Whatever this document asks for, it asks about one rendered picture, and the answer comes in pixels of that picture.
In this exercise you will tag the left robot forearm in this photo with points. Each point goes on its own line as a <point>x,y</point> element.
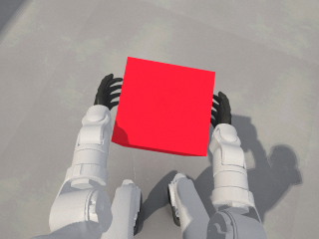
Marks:
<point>89,164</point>

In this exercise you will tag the right robot forearm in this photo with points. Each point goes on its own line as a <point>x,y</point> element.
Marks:
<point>231,192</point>

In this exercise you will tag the robot right hand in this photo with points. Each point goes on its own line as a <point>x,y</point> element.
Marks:
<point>223,110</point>

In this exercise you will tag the right robot thigh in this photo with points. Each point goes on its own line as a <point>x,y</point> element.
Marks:
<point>193,217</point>

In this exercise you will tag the left robot foot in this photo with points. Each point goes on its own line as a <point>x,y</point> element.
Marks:
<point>136,227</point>

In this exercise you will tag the right robot upper arm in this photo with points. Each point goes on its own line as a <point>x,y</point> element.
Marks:
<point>228,225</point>

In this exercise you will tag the robot left hand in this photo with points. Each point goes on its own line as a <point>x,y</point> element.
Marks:
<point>104,96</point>

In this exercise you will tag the carton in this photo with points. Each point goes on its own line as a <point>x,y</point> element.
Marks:
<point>164,108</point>

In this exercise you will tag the left robot upper arm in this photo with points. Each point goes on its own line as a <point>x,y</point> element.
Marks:
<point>80,214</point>

